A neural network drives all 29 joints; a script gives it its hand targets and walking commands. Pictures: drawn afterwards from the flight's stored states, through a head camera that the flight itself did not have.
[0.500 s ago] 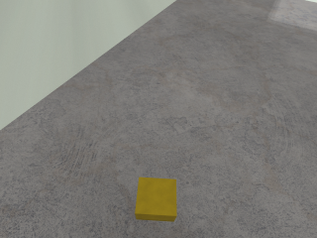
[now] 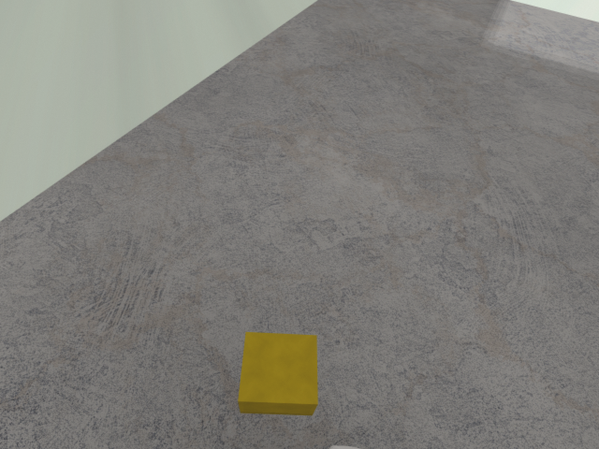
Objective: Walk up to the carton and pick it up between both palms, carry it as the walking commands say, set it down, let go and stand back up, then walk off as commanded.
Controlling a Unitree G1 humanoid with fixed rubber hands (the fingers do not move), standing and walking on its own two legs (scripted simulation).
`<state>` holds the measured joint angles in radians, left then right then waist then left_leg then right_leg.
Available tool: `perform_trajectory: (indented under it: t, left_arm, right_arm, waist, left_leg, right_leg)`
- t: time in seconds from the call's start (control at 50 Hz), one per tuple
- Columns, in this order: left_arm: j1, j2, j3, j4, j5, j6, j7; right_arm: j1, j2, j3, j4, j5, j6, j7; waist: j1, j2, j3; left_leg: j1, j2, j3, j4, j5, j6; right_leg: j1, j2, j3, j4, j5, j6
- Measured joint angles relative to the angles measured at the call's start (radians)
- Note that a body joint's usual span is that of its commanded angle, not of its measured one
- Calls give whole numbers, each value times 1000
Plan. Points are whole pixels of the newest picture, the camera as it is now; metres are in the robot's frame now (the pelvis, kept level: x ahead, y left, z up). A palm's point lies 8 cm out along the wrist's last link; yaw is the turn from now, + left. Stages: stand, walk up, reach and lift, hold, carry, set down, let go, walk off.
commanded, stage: walk up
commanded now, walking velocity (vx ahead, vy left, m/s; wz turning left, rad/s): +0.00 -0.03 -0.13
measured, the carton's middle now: (278, 373) +0.41 +0.01 -0.69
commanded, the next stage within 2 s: stand in 0.56 s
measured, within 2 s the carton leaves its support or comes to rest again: neither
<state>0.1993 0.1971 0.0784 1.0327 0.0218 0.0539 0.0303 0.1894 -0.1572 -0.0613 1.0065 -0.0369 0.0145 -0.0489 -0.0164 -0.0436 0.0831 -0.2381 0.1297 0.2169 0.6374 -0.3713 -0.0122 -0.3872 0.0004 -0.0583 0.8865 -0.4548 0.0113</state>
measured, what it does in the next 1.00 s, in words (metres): stands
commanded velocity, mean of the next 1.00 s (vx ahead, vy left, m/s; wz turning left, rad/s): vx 0.00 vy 0.00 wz -0.01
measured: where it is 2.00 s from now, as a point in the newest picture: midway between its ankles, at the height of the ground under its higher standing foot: outside the picture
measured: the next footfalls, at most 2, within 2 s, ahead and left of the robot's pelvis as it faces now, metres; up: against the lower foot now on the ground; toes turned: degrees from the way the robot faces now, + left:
none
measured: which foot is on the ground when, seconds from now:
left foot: down 0.00-1.00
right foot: down 0.00-1.00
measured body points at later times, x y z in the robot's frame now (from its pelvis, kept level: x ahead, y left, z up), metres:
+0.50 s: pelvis +0.01 -0.03 +0.02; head +0.04 -0.03 +0.47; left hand +0.02 +0.19 -0.14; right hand +0.00 -0.23 -0.15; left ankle -0.02 +0.11 -0.73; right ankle +0.00 -0.12 -0.73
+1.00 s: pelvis -0.01 -0.02 -0.01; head +0.08 -0.01 +0.43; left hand +0.17 +0.22 -0.14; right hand +0.17 -0.25 -0.14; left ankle -0.02 +0.11 -0.72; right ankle +0.00 -0.12 -0.72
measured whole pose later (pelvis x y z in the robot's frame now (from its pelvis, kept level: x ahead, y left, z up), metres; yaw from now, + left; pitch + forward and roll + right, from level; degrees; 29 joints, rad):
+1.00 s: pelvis -0.01 -0.02 -0.01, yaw +1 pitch +15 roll +1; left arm -0.06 0.25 -0.03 0.66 -0.09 0.50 0.03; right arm -0.05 -0.23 0.04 0.66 0.12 0.53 -0.06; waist 0.01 -0.03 -0.08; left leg -0.62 0.06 0.07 0.69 -0.33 -0.02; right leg -0.64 -0.04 -0.09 0.71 -0.32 -0.02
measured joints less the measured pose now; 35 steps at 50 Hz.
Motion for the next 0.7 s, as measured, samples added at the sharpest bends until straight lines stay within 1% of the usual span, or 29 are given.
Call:
perform_trajectory:
  t: [0.02,0.04,0.08,0.12,0.14,0.16,0.2,0.22,0.24,0.26,0.28,0.32,0.44,0.56,0.7]
  left_arm:
    - [0,2,-1,-5,2,4,-5]
    - [-1,3,-6,-9,2,3,-11]
    - [-2,-2,-15,-12,0,-9,-23]
    - [6,-5,-24,-12,2,-23,-29]
    - [10,-13,-28,-7,2,-32,-28]
    - [15,-22,-34,0,4,-40,-25]
    - [26,-41,-49,13,2,-52,-15]
    - [31,-51,-56,20,0,-56,-9]
    - [35,-60,-62,29,-2,-58,-5]
    - [37,-67,-65,38,-5,-59,2]
    - [38,-69,-63,50,-10,-56,11]
    - [38,-66,-60,69,-19,-52,17]
    - [39,-60,-58,99,-18,-63,8]
    - [47,-67,-52,107,-19,-67,9]
    - [61,-77,-55,117,-17,-69,16]
  right_arm:
    - [7,2,1,1,-3,-2,-1]
    - [15,2,4,9,-6,-1,-2]
    - [32,-2,9,25,-13,9,8]
    - [47,-3,9,36,-8,20,21]
    - [46,-7,9,46,-3,26,26]
    - [45,-9,9,57,2,33,26]
    - [49,-11,14,77,15,41,23]
    - [50,-10,19,86,19,41,23]
    - [51,-8,22,89,20,38,25]
    - [52,-5,24,94,21,32,26]
    - [52,2,27,100,22,25,27]
    - [56,17,31,113,25,9,28]
    - [63,42,47,143,28,-5,19]
    - [73,52,51,158,28,-9,10]
    - [71,51,51,161,25,-8,8]
  waist:
    - [-4,2,4]
    - [-4,4,7]
    - [2,19,9]
    - [7,29,6]
    - [6,43,10]
    - [3,55,10]
    - [3,70,6]
    - [4,75,5]
    - [2,77,4]
    - [2,77,5]
    - [1,70,5]
    - [3,55,3]
    - [11,40,-7]
    - [17,46,-20]
    - [10,47,-22]
  left_leg:
    - [4,3,2,-7,5,-1]
    - [12,2,2,-19,12,-5]
    - [21,6,-2,-30,20,-15]
    - [13,10,-6,-10,11,-28]
    - [9,15,-16,5,-2,-32]
    - [7,10,-39,11,-40,-29]
    - [8,-18,-93,12,-95,-17]
    - [15,-30,-114,-7,-84,-10]
    - [26,-39,-129,-39,-39,-8]
    - [40,-42,-136,-77,41,-12]
    - [54,-44,-136,-105,81,-20]
    - [84,-46,-130,-151,85,-31]
    - [127,-51,-121,-237,114,-34]
    - [133,-49,-121,-253,118,-34]
    - [130,-46,-121,-235,104,-33]
  right_leg:
    - [-18,-6,-5,67,-18,3]
    - [-9,-18,-10,60,-24,-1]
    - [50,-32,-21,-72,4,-3]
    - [129,-40,-27,-266,132,-3]
    - [138,-32,-32,-283,150,-11]
    - [142,-26,-38,-283,142,-21]
    - [156,-21,-45,-301,129,-34]
    - [164,-17,-46,-317,132,-38]
    - [172,-13,-48,-333,139,-39]
    - [180,-9,-48,-346,146,-40]
    - [189,-9,-45,-360,152,-39]
    - [212,-7,-43,-397,168,-37]
    - [247,-5,-38,-472,205,-38]
    - [257,-2,-39,-497,214,-37]
    - [259,0,-38,-491,207,-35]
